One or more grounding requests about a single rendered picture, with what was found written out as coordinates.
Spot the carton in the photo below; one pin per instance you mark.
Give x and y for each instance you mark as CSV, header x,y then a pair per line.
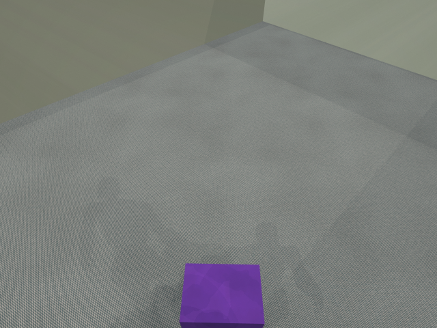
x,y
222,296

